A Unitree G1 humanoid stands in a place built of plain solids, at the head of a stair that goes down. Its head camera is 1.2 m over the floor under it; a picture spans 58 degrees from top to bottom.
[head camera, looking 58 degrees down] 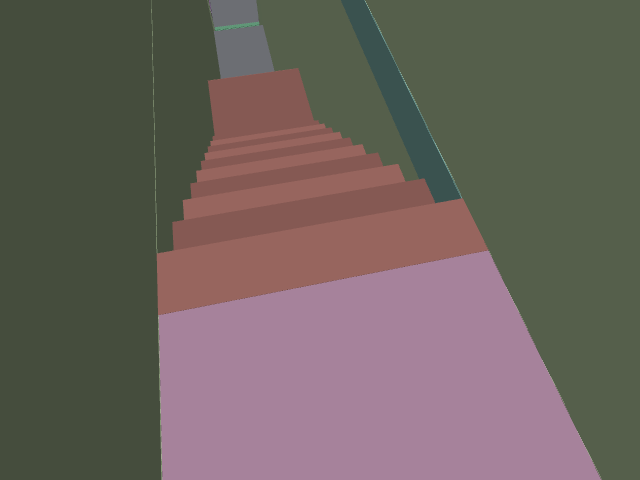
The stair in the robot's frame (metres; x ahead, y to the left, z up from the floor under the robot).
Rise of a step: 0.20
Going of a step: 0.27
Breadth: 1.14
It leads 12 degrees to the left of straight ahead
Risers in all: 10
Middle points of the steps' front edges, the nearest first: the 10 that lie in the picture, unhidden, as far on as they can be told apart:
0.81 0.01 0.00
1.07 0.07 -0.20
1.33 0.13 -0.40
1.59 0.18 -0.60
1.85 0.24 -0.80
2.12 0.30 -1.00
2.38 0.35 -1.20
2.64 0.41 -1.40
2.90 0.47 -1.60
3.16 0.53 -1.80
